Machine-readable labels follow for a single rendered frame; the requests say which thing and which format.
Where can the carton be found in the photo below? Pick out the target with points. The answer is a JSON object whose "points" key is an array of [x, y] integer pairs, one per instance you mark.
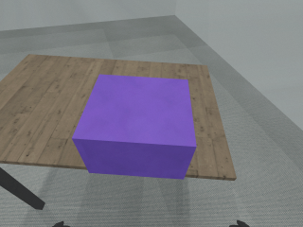
{"points": [[137, 126]]}

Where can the table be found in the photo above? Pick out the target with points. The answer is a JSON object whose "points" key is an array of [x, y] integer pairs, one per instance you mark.
{"points": [[43, 97]]}

